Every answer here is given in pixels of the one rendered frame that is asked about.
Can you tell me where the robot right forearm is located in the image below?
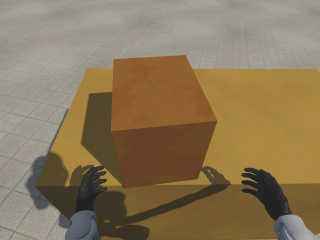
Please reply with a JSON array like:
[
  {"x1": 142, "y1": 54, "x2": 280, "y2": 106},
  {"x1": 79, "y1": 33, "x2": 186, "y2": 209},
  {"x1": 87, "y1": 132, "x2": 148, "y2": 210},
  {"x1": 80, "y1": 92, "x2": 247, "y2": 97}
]
[{"x1": 273, "y1": 214, "x2": 317, "y2": 240}]

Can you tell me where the left robot hand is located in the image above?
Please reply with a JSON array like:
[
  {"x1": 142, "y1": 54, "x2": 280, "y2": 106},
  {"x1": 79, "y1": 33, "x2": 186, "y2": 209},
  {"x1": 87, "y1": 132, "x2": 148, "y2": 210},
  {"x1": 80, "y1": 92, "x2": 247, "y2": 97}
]
[{"x1": 75, "y1": 165, "x2": 108, "y2": 213}]

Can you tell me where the right robot hand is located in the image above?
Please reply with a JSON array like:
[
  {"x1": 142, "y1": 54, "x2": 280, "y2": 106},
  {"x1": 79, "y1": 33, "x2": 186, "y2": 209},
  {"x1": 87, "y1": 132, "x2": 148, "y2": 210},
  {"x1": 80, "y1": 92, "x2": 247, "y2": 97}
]
[{"x1": 241, "y1": 167, "x2": 292, "y2": 221}]

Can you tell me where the pedestal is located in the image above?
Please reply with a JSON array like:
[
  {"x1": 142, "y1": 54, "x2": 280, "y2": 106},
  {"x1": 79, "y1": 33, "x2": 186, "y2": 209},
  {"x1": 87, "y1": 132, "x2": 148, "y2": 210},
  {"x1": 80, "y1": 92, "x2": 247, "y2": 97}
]
[{"x1": 34, "y1": 68, "x2": 320, "y2": 240}]

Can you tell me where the robot left forearm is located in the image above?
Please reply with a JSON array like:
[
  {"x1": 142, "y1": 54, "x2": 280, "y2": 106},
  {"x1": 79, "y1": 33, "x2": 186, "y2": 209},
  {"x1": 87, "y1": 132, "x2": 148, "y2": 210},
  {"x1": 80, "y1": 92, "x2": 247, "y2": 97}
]
[{"x1": 65, "y1": 210, "x2": 100, "y2": 240}]

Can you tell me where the carton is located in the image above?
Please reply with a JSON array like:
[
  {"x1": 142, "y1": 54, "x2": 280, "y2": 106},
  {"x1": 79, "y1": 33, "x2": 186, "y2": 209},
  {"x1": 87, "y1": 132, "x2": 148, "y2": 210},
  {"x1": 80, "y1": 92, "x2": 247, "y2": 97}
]
[{"x1": 111, "y1": 55, "x2": 218, "y2": 189}]

